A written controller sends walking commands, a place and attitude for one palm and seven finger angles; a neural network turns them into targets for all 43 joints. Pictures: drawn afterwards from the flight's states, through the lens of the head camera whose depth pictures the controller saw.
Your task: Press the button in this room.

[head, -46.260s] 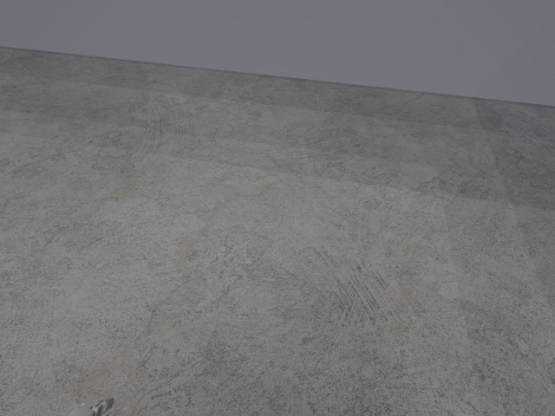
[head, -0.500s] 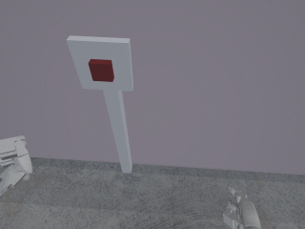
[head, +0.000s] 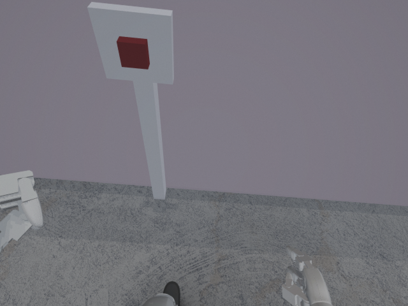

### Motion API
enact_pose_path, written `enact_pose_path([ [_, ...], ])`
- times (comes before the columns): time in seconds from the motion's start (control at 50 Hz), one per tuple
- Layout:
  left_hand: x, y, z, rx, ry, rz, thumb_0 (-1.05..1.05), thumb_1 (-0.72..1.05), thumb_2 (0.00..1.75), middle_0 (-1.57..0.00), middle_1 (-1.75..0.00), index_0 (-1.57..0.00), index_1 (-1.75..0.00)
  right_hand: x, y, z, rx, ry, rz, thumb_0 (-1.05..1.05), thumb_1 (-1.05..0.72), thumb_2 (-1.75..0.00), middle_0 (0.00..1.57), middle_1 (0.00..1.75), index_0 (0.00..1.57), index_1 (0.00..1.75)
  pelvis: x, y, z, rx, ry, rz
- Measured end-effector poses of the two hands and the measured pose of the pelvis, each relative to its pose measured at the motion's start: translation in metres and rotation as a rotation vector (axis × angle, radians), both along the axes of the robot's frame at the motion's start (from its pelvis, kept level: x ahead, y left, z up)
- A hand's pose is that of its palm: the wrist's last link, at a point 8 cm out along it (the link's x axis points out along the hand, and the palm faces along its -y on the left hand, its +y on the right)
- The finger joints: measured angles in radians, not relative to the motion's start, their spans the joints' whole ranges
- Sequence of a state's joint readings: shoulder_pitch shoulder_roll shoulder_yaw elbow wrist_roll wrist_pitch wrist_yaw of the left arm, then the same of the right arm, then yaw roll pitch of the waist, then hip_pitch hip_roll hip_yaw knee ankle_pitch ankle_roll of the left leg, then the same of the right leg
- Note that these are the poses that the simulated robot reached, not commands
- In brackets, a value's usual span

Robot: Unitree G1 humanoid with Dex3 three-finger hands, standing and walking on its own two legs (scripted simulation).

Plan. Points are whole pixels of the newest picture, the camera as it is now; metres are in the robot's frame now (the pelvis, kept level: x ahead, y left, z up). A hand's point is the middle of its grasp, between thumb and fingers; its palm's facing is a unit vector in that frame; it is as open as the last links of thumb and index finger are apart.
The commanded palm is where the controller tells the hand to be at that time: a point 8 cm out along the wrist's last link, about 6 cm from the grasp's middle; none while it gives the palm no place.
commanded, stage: stop stepping back and stand still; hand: left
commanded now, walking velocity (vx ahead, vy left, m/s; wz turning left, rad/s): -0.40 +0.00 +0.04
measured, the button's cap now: (134, 52) +0.66 +0.24 +0.12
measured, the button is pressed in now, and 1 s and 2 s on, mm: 0 0 0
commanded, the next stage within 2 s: let the arm hang, fingers relaxed in 0.86 s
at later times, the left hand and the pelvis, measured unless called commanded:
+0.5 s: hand out of the picture +0.13 +0.28 +0.17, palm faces +0.44 -0.83 -0.35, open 3.1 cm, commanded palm +0.07 +0.31 +0.19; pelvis -0.05 +0.03 +0.00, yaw +1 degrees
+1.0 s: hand out of the picture +0.12 +0.29 +0.13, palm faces +0.40 -0.83 -0.39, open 3.1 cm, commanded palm none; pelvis -0.07 +0.04 +0.00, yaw +4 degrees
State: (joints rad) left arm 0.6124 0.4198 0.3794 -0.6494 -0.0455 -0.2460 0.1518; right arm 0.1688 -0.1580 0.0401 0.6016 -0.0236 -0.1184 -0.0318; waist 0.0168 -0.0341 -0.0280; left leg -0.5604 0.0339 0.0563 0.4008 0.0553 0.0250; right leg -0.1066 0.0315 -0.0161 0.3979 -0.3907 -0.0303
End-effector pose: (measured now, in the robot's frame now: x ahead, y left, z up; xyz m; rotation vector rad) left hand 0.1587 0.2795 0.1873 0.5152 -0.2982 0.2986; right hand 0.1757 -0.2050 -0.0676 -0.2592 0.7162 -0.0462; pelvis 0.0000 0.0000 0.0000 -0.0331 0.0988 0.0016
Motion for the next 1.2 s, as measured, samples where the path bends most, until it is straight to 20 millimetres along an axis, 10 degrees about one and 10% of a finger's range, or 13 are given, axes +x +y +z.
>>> enact_pose_path([
  [0.16, -0.025, -0.007, 0.023, 0.068, -0.076, -0.085, 0.02, 0.89, 0.9, -1.31, -1.5, -1.31, -1.5, -0.038, -0.024, 0.005, -0.036, -0.006, -0.11, 0.01, -0.9, -0.89, 0.2, 0.3, 0.2, 0.3, -0.019, -0.001, 0.0, 0.002, -0.082, -0.015],
  [0.4, -0.071, 0.016, -0.007, -0.073, 0.01, 0.057, 0.02, 0.89, 0.9, -1.31, -1.5, -1.31, -1.5, -0.096, -0.041, 0.014, -0.097, 0.018, -0.16, 0.01, -0.9, -0.9, 0.2, 0.3, 0.2, 0.3, -0.042, 0.012, 0.008, 0.018, -0.083, 0.002],
  [0.54, -0.066, 0.039, -0.004, -0.062, -0.034, 0.082, 0.02, 0.89, 0.9, -1.31, -1.5, -1.31, -1.5, -0.098, -0.01, 0.011, -0.087, 0.001, -0.121, 0.01, -0.9, -0.9, 0.2, 0.3, 0.2, 0.3, -0.059, 0.028, 0.006, 0.025, -0.108, 0.017],
  [0.68, -0.082, 0.019, 0.025, 0.037, -0.029, -0.005, 0.02, 0.9, 0.9, -1.31, -1.5, -1.3, -1.5, -0.098, 0.028, 0.016, 0.067, -0.072, -0.066, 0.01, -0.9, -0.89, 0.2, 0.3, 0.2, 0.3, -0.074, 0.023, 0.013, 0.019, -0.109, 0.006],
  [0.96, -0.098, 0.039, -0.01, -0.101, 0.031, 0.151, 0.02, 0.89, 0.9, -1.31, -1.5, -1.31, -1.5, -0.104, -0.008, 0.006, -0.091, 0.041, -0.067, 0.01, -0.9, -0.89, 0.2, 0.3, 0.2, 0.3, -0.069, 0.032, 0.011, 0.02, -0.096, 0.04],
  [1.0, -0.083, 0.046, -0.037, -0.1, 0.108, 0.113, 0.01, 0.89, 0.9, -1.31, -1.49, -1.3, -1.5, -0.1, -0.012, -0.002, -0.094, 0.049, -0.037, 0.01, -0.9, -0.89, 0.2, 0.3, 0.2, 0.3, -0.071, 0.04, 0.003, 0.012, -0.079, 0.065],
  [1.08, -0.065, 0.05, -0.157, -0.252, 0.629, 0.153, 0.01, 0.9, 0.9, -1.27, -1.46, -1.27, -1.47, -0.103, -0.01, -0.024, -0.062, 0.134, -0.029, 0.01, -0.9, -0.9, 0.2, 0.3, 0.2, 0.3, -0.079, 0.047, -0.001, 0.037, -0.066, 0.083],
  [1.2, -0.134, -0.005, -0.285, -0.433, 1.195, 0.141, 0.01, 0.91, 0.9, -1.11, -1.31, -1.11, -1.32, -0.137, 0.005, -0.047, 0.004, 0.272, -0.048, 0.01, -0.9, -0.89, 0.2, 0.3, 0.2, 0.3, -0.084, 0.037, -0.004, 0.058, -0.096, 0.082],
])
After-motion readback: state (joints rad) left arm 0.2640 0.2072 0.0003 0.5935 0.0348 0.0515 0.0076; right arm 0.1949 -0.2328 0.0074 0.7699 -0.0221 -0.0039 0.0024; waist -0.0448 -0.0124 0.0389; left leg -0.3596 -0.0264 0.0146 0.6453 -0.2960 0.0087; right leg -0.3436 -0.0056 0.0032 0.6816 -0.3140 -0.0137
